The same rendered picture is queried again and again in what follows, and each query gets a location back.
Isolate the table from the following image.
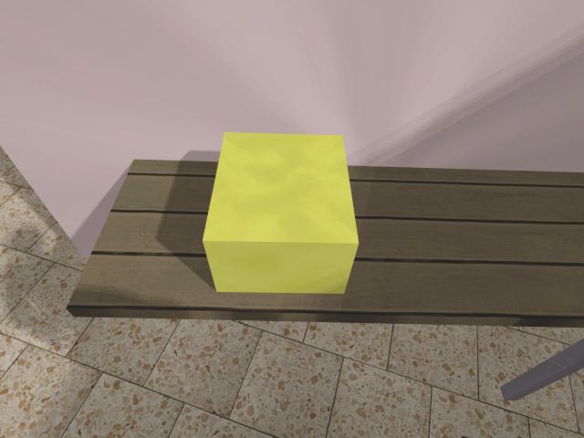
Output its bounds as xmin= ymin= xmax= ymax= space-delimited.
xmin=66 ymin=160 xmax=584 ymax=401

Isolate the carton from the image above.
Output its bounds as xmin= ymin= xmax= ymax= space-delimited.
xmin=203 ymin=132 xmax=359 ymax=294

